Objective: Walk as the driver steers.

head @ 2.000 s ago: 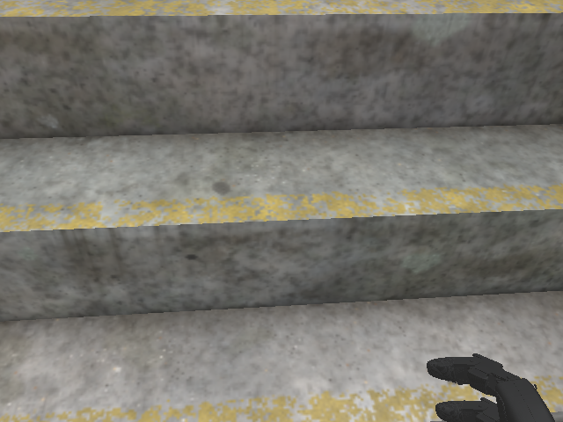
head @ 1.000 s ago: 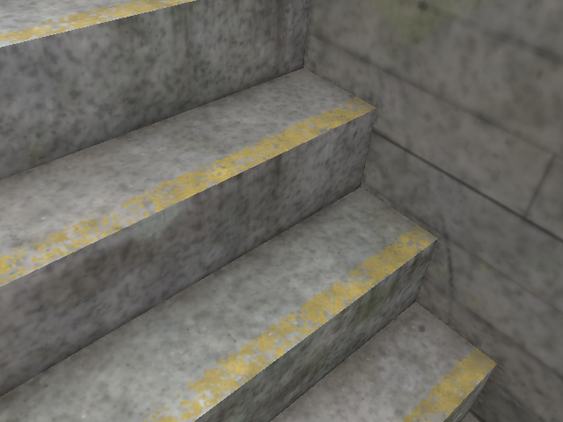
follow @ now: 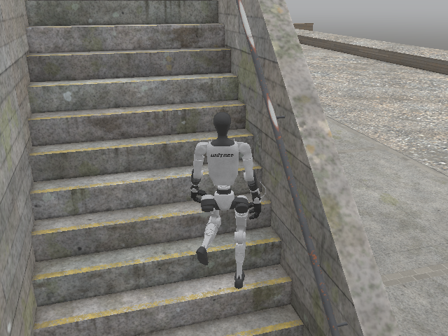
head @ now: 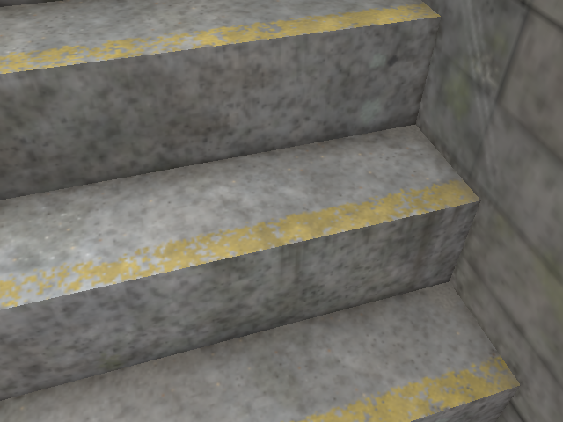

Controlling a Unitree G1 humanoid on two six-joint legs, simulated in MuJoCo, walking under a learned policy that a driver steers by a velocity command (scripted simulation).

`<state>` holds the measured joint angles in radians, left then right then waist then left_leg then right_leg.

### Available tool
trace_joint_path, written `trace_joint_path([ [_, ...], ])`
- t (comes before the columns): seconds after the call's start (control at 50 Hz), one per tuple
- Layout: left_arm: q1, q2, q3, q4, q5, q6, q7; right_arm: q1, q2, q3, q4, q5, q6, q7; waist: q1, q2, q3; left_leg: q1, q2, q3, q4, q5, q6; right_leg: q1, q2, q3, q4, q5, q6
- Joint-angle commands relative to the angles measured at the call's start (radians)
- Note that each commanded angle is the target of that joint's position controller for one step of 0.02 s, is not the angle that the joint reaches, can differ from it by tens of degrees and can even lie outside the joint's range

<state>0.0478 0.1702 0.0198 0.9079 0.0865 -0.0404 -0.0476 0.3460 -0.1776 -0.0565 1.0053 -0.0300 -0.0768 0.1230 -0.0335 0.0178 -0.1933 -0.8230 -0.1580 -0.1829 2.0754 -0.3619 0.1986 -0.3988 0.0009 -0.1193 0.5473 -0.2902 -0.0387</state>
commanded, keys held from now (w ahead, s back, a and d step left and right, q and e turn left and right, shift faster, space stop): w+q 0.78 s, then q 0.22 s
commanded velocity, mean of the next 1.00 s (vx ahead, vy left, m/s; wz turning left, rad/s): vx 0.44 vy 0.00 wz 0.60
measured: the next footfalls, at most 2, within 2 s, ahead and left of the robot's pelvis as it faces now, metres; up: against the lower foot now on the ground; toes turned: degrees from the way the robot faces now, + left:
left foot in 0.30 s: +0.17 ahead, +0.09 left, +0.22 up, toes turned +10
right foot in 0.78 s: +0.48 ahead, -0.11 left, +0.43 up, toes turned +43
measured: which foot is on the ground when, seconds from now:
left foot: up 0.00-0.28, down 0.30-0.82, up 0.84-1.00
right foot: down 0.00-0.32, up 0.34-0.76, down 0.78-1.00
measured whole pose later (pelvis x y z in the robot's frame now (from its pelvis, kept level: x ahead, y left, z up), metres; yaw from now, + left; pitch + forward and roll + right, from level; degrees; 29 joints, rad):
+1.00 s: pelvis +0.31 -0.05 +0.38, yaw +36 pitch +5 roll -4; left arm 0.27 0.18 0.01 1.01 0.04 -0.04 0.00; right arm 0.21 -0.30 -0.03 0.96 0.02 -0.06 0.10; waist 0.05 0.10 -0.11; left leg -1.08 -0.05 -0.16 1.85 0.08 0.17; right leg -0.61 -0.04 -0.17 0.93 -0.40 -0.02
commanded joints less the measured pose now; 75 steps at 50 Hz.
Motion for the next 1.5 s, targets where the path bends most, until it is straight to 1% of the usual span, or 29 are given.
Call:
trace_joint_path([
  [0.02, 0.303, -0.088, -0.035, 0.200, -0.001, -0.005, -0.004, -0.217, 0.105, 0.059, -0.231, 0.018, 0.058, -0.016, 0.028, 0.003, 0.064, -0.786, 0.133, 0.020, 0.533, 0.049, 0.117, 0.418, -0.384, 0.288, -0.193, 0.511, -0.236],
  [0.12, 0.072, 0.068, -0.014, 0.150, 0.050, -0.057, -0.036, -0.391, 0.041, 0.102, -0.426, 0.034, 0.180, -0.033, -0.136, -0.041, 0.060, -0.390, 0.272, 0.201, -0.114, 0.170, 0.114, -0.156, -0.203, -0.041, -0.495, 0.265, -0.175],
  [0.16, 0.147, 0.181, -0.006, 0.177, 0.024, -0.011, -0.104, -0.538, -0.001, 0.118, -0.427, 0.039, 0.236, -0.029, -0.103, -0.115, 0.084, -0.196, 0.149, 0.301, -0.345, -0.219, 0.052, -0.240, -0.315, 0.033, -0.665, 0.585, -0.337],
  [0.22, 0.178, 0.316, 0.014, 0.132, -0.036, -0.016, -0.126, -0.236, 0.000, 0.108, -0.293, -0.001, 0.228, -0.019, -0.157, -0.121, -0.091, -0.232, 0.069, 0.353, -0.507, -0.094, 0.000, 0.313, -0.416, -0.068, -0.363, 1.657, -0.395],
  [0.24, 0.324, 0.228, 0.034, 0.089, -0.160, -0.085, 0.075, -0.249, 0.044, 0.099, -0.243, -0.019, 0.112, -0.125, -0.017, 0.061, -0.112, 0.124, 0.010, 0.470, -0.552, -0.307, 0.010, 0.271, -0.279, -0.183, -0.195, 1.891, -0.171],
  [0.28, 0.347, 0.352, 0.053, 0.082, -0.171, -0.122, 0.138, -0.081, 0.049, 0.106, -0.245, 0.011, 0.072, -0.173, -0.105, -0.041, -0.263, 0.375, -0.039, 0.406, -0.775, -0.385, -0.019, 0.260, -0.348, -0.136, 0.065, 1.771, -0.233],
  [0.32, 0.144, 0.227, 0.027, -0.064, -0.125, -0.109, 0.097, -0.045, -0.096, 0.042, -0.189, -0.013, 0.094, -0.180, -0.123, 0.012, -0.132, 0.472, -0.015, 0.079, -1.182, -0.441, 0.043, 0.003, -0.246, -0.087, 0.420, 1.063, -0.222],
  [0.34, 0.009, 0.135, 0.004, -0.159, -0.073, -0.086, 0.052, -0.110, -0.238, -0.013, -0.200, -0.047, 0.112, -0.191, -0.113, 0.229, -0.061, 0.378, 0.194, -0.645, -1.524, -0.873, 0.208, -0.331, 0.014, 0.005, 0.948, 0.334, -0.132],
  [0.36, -0.114, 0.030, -0.015, -0.244, -0.007, -0.060, 0.033, -0.193, -0.186, -0.013, -0.247, -0.054, 0.103, -0.169, -0.108, 0.111, 0.058, 0.279, 0.253, -0.784, -1.652, -0.808, 0.209, -0.519, 0.029, 0.239, 1.436, 0.211, -0.089],
  [0.4, -0.069, -0.092, -0.047, -0.357, 0.005, -0.034, 0.041, -0.184, -0.126, -0.006, -0.176, -0.033, 0.057, -0.166, 0.034, 0.009, 0.237, 0.145, 0.264, -0.656, -1.650, -0.654, 0.084, -0.700, 0.016, 0.257, 1.630, 0.134, -0.056],
  [0.46, 0.055, -0.049, -0.046, -0.375, 0.010, -0.042, 0.082, -0.177, -0.069, 0.001, -0.102, -0.020, -0.018, -0.147, 0.125, -0.105, 0.257, 0.138, 0.207, -0.439, -1.660, -0.383, 0.023, -0.707, -0.023, 0.232, 1.577, 0.140, -0.038],
  [0.48, 0.055, 0.122, -0.021, -0.287, -0.084, 0.002, 0.030, -0.269, -0.011, 0.046, -0.176, -0.019, -0.001, -0.073, 0.061, -0.161, 0.194, 0.121, 0.150, -0.328, -1.602, -0.222, 0.081, -0.764, 0.013, 0.342, 1.336, 0.267, -0.071],
  [0.52, 0.061, 0.107, -0.021, -0.277, -0.039, 0.016, -0.014, -0.309, -0.134, 0.019, -0.212, -0.006, 0.018, -0.048, 0.102, -0.002, 0.068, 0.087, 0.177, -0.300, -1.694, 0.066, 0.185, -0.598, 0.020, 0.207, 1.364, 0.201, -0.045],
  [0.62, -0.181, 0.040, -0.072, -0.259, -0.039, -0.042, 0.002, 0.360, -0.034, 0.051, 0.035, -0.049, -0.002, -0.045, -0.117, 0.044, 0.151, 0.932, 0.310, -0.418, -1.554, 0.109, 0.110, -1.435, 0.014, 0.310, 1.907, -0.160, -0.138],
  [0.7, -0.349, 0.061, -0.052, -0.398, -0.023, -0.006, 0.043, 0.147, -0.093, 0.050, -0.034, -0.039, -0.047, -0.039, -0.027, 0.107, 0.136, 0.219, 0.168, -0.222, -1.752, -0.017, 0.032, -0.764, -0.066, 0.098, 1.360, 0.009, -0.091],
  [0.72, -0.471, 0.046, -0.059, -0.438, 0.000, 0.035, 0.027, 0.021, -0.121, 0.046, -0.089, 0.017, -0.033, -0.016, 0.027, 0.063, 0.165, -0.081, 0.204, -0.226, -1.951, 0.035, 0.097, -0.432, -0.027, -0.018, 1.053, -0.324, -0.034],
  [0.76, -0.325, 0.002, -0.073, -0.441, -0.045, 0.077, -0.024, 0.066, -0.232, 0.033, -0.068, 0.033, 0.000, 0.015, 0.109, 0.247, 0.120, 0.043, 0.355, -0.297, -1.967, 0.728, 0.174, -0.233, 0.057, -0.023, 0.971, -0.314, 0.025],
  [0.8, 0.225, 0.207, 0.018, -0.234, -0.024, 0.041, 0.004, -0.106, -0.264, -0.003, -0.125, 0.063, -0.025, 0.019, 0.286, 0.084, -0.210, 0.416, 0.244, -0.137, -1.405, 1.757, 0.071, 0.037, 0.090, 0.137, 0.477, 0.034, -0.042],
  [0.82, 0.394, 0.296, 0.042, -0.165, -0.018, 0.037, 0.008, 0.063, -0.047, 0.042, -0.124, -0.027, -0.032, 0.031, 0.229, -0.329, -0.478, 0.077, 0.090, -0.145, -1.016, 1.196, -0.020, 0.455, -0.202, 0.818, 0.176, 0.140, -0.335],
  [0.84, 0.424, 0.286, 0.030, -0.142, 0.038, 0.065, -0.003, 0.074, -0.045, 0.025, -0.025, -0.022, -0.003, 0.053, 0.268, -0.405, -0.234, -0.159, 0.005, -0.226, -0.458, 0.526, -0.056, 0.281, -0.346, 1.321, -0.126, -0.329, -0.391],
  [0.88, 0.267, 0.208, 0.021, -0.052, -0.052, 0.020, -0.014, 0.021, -0.021, 0.029, -0.005, 0.048, -0.012, 0.026, 0.122, -0.251, 0.151, -0.423, 0.095, -0.064, -0.120, 0.559, -0.007, -0.022, -0.289, 0.919, -0.069, -0.598, -0.273],
  [0.94, 0.083, -0.126, -0.053, 0.011, -0.047, -0.020, 0.029, -0.033, -0.010, 0.048, -0.043, 0.041, 0.012, -0.019, 0.008, 0.027, 0.107, -0.344, 0.158, -0.062, -0.121, 0.470, -0.004, -0.135, -0.278, 0.539, -0.037, -0.244, -0.160],
  [1.08, 0.128, 0.042, -0.006, 0.027, 0.001, -0.038, 0.066, -0.227, -0.076, 0.073, -0.162, 0.054, 0.030, -0.003, 0.048, -0.046, 0.115, -0.423, 0.199, 0.103, -0.222, 0.337, -0.109, -0.045, -0.232, 0.118, -0.222, -0.033, -0.138],
  [1.2, 0.093, 0.080, -0.025, -0.032, 0.030, -0.061, 0.063, -0.233, -0.126, 0.034, -0.141, -0.001, 0.044, 0.005, 0.036, -0.045, 0.133, -0.197, 0.262, 0.142, -0.472, 0.350, -0.095, 0.091, -0.242, -0.042, -0.285, 0.046, -0.106],
  [1.32, 0.051, 0.121, -0.006, -0.026, -0.050, -0.028, -0.008, -0.224, -0.112, 0.039, -0.163, -0.007, 0.026, -0.007, 0.020, -0.043, 0.160, 0.368, 0.185, 0.291, -1.611, 0.222, -0.200, 0.248, -0.233, -0.080, -0.097, 0.104, -0.078],
  [1.36, 0.438, 0.040, 0.007, 0.018, -0.008, 0.005, 0.003, -0.099, -0.267, -0.006, -0.156, -0.020, -0.010, -0.069, 0.174, 0.212, -0.042, 0.685, 0.291, 0.121, -1.513, 0.959, -0.023, 0.237, -0.130, -0.078, 0.206, 0.044, -0.025],
  [1.38, 0.448, 0.012, -0.016, 0.016, -0.052, -0.020, 0.011, -0.198, -0.256, -0.008, -0.185, 0.024, -0.025, -0.054, 0.136, 0.228, -0.058, 0.752, 0.359, -0.018, -1.519, 0.964, 0.082, 0.080, -0.057, -0.056, 0.250, -0.040, 0.047],
  [1.42, 0.211, 0.028, -0.016, -0.052, -0.050, -0.019, 0.001, -0.309, -0.177, 0.011, -0.190, 0.067, -0.005, -0.028, 0.105, 0.045, 0.100, 0.509, 0.305, -0.013, -1.576, 0.563, 0.015, 0.104, -0.079, -0.037, 0.137, 0.019, 0.071],
  [1.5, 0.211, 0.041, -0.016, -0.037, -0.047, 0.000, -0.011, -0.204, -0.133, 0.019, -0.154, 0.051, -0.009, -0.011, 0.059, 0.030, 0.084, 0.636, 0.279, -0.015, -1.593, 0.424, -0.089, 0.116, -0.106, 0.017, 0.025, 0.017, 0.109],
])
Velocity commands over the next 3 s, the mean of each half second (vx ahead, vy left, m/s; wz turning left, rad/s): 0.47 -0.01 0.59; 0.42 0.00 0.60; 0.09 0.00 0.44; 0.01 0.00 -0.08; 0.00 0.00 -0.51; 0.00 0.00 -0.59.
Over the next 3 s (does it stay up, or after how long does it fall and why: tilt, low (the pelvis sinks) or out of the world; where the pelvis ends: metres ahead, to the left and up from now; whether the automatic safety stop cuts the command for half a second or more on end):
stays up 0.37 0.10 0.43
